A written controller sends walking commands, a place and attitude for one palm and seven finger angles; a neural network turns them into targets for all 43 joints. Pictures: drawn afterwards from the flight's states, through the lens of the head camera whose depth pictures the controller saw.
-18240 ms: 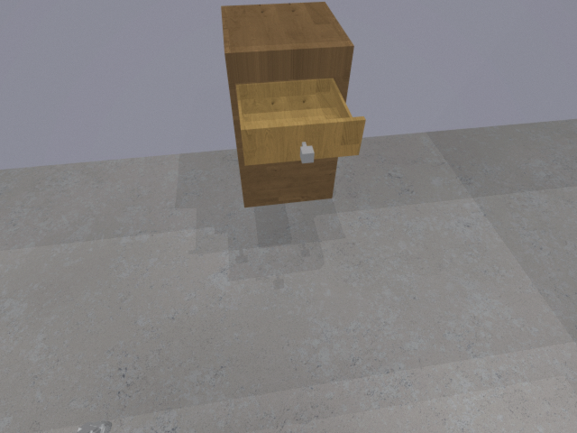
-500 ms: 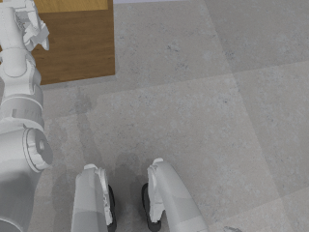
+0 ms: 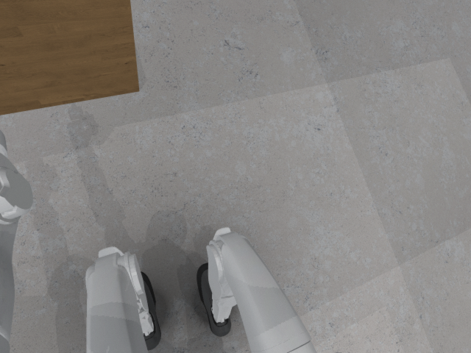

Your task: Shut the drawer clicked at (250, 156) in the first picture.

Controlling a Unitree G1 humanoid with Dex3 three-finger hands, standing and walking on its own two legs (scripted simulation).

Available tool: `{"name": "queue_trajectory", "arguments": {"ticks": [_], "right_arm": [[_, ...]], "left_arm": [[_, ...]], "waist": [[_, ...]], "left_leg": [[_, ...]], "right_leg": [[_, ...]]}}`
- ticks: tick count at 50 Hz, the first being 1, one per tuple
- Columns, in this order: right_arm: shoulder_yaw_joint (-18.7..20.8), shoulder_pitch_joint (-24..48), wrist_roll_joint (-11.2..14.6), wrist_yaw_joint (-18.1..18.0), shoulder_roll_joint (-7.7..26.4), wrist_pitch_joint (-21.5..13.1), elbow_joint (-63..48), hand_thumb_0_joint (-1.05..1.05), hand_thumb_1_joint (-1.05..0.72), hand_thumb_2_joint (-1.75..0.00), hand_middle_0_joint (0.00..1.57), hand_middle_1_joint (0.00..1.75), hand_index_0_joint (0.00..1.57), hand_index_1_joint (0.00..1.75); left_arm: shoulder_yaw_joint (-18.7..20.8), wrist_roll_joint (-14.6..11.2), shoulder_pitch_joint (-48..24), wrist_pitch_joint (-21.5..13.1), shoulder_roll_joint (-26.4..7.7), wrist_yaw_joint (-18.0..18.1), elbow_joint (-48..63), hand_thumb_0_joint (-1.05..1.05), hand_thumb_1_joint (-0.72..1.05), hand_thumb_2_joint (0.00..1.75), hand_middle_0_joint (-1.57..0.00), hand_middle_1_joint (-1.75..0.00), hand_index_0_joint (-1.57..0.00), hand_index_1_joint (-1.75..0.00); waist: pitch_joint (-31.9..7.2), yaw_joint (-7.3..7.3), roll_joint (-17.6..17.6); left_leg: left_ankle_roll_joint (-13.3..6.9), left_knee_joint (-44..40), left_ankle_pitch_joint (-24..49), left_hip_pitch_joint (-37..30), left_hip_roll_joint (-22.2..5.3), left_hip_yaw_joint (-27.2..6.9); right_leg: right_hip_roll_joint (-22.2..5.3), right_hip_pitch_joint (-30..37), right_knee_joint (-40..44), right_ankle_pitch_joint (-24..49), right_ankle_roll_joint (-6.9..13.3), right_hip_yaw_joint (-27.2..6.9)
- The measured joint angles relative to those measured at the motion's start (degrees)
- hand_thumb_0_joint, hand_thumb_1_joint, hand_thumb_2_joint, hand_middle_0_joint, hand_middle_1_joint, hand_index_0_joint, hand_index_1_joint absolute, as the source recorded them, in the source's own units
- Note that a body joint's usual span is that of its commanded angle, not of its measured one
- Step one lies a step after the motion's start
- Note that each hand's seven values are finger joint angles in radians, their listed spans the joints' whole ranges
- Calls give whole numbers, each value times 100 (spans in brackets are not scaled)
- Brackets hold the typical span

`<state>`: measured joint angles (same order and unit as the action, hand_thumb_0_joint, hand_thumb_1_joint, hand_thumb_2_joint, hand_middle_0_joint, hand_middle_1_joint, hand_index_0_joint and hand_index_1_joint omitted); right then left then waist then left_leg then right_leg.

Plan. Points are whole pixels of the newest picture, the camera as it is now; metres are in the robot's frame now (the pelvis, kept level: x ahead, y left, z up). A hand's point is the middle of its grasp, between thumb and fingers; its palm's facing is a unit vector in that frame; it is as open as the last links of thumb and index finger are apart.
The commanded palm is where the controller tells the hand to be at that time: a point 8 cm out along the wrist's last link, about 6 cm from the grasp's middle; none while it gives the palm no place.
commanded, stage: push the drawer shut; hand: left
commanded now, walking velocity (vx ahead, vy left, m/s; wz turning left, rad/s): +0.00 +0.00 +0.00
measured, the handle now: out of the picture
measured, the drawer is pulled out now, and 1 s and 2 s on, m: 0.00 0.00 0.00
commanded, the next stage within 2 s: pull the fist back off the drawer in 0.10 s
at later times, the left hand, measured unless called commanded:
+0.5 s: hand out of the picture +0.63 +0.22 +0.05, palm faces +0.18 -0.98 -0.03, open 3.4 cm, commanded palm +0.62 +0.22 +0.05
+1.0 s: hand out of the picture +0.59 +0.23 +0.05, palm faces +0.23 -0.97 -0.02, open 3.2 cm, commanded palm +0.56 +0.23 +0.06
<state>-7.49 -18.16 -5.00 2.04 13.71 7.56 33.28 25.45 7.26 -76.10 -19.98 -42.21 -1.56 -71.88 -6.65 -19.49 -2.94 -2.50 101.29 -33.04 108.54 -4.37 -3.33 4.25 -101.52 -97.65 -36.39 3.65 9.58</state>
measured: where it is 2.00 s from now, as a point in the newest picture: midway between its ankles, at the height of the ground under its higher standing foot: (182, 317)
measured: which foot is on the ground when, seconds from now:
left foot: down 0.00-1.00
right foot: down 0.00-1.00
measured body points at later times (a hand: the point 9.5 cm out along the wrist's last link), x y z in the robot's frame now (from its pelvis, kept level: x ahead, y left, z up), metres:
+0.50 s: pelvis -0.02 +0.00 -0.01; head +0.23 +0.06 +0.35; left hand +0.61 +0.27 +0.05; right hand -0.05 -0.24 -0.09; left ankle +0.07 +0.11 -0.48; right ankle +0.06 -0.09 -0.48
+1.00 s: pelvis +0.03 +0.00 +0.04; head +0.25 +0.07 +0.42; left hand +0.57 +0.28 +0.06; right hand +0.06 -0.26 -0.07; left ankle +0.07 +0.11 -0.48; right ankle +0.06 -0.09 -0.48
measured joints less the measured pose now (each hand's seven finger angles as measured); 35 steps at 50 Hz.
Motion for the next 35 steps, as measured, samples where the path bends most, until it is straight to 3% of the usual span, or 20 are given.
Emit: {"name": "queue_trajectory", "arguments": {"ticks": [6,15,20,27,35], "right_arm": [[-97,-93,11,-4,-35,26,-8,0,-90,-90,20,30,20,30],[-239,-66,23,-71,-25,-85,-76,0,-90,-90,20,30,20,30],[-253,-93,37,-78,6,-105,-142,0,-90,-90,20,30,20,30],[-206,-176,80,-62,10,-61,-185,0,-90,-90,20,30,20,30],[-33,-231,121,55,-55,0,-150,0,-90,-90,20,30,20,30]], "left_arm": [[-14,76,-138,26,-97,-93,-6,1,89,90,-153,-160,-147,-160],[-136,172,-518,218,-455,-78,-309,1,89,90,-153,-160,-148,-160],[-124,180,-584,313,-544,-134,-238,1,89,90,-152,-160,-148,-160],[26,45,-336,449,-395,-246,204,1,90,90,-150,-160,-146,-160],[188,-263,439,514,137,-120,980,1,84,85,-144,-160,-142,-160]], "waist": [[55,-35,40],[128,-249,36],[191,-277,30],[224,-172,-6],[130,114,-56]], "left_leg": [[-6,60,22,71,-1,-13],[-18,153,162,266,10,-70],[-53,190,208,337,-11,-50],[-104,153,190,304,-50,22],[-118,-100,61,-33,-71,152]], "right_leg": [[-3,-66,-59,19,-1,16],[-22,-231,-138,148,0,81],[-11,-309,-166,211,-30,63],[23,-301,-116,234,-89,-15],[61,-24,122,147,-131,-164]]}}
